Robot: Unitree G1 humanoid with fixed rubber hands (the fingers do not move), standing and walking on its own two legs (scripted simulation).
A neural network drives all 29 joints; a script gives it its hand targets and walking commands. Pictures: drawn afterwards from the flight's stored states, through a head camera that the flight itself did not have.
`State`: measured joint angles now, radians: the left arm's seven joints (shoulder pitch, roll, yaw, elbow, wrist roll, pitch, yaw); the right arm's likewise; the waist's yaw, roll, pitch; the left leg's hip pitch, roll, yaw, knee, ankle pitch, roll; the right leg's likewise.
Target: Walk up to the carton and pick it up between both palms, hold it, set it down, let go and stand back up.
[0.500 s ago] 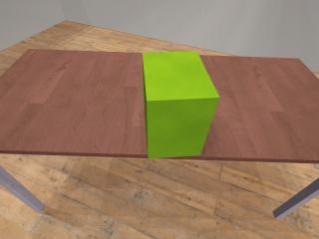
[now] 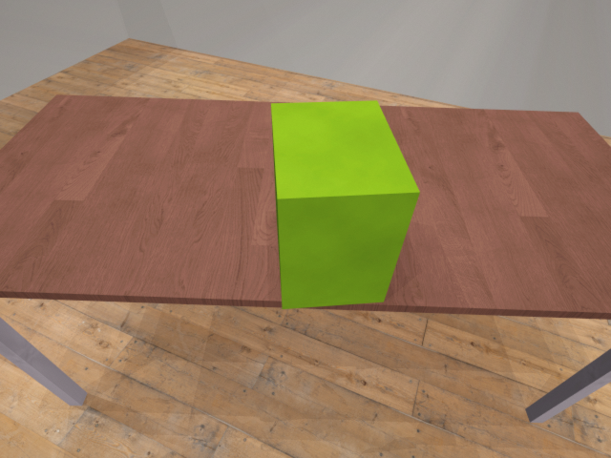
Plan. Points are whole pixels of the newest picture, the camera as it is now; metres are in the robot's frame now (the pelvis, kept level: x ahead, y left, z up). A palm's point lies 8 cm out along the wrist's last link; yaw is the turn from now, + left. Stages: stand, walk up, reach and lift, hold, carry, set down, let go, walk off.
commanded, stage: stand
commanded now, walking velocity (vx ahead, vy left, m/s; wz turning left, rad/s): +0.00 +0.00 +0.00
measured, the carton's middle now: (329, 206) +0.49 -0.04 +0.06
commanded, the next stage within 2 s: none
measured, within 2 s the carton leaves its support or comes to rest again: neither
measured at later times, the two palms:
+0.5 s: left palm out of the picture +0.02 +0.25 -0.13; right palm out of the picture +0.02 -0.26 -0.12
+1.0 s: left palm out of the picture +0.03 +0.24 -0.13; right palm out of the picture +0.02 -0.26 -0.13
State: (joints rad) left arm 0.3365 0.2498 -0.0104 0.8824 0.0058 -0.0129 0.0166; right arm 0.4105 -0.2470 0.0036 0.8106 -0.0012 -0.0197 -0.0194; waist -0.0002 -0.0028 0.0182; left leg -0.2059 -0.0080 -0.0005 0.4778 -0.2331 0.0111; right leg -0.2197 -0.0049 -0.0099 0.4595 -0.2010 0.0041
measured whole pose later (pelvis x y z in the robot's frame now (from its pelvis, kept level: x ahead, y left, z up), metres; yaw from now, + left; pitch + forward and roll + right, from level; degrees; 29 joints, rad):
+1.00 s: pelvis +0.02 -0.01 +0.00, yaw +0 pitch -1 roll +0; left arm 0.34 0.23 -0.01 0.96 0.00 -0.01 0.03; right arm 0.39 -0.23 0.01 0.93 0.00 -0.01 -0.03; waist 0.00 0.00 0.02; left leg -0.18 0.00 -0.01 0.44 -0.24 0.00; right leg -0.20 0.01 -0.01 0.43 -0.21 -0.01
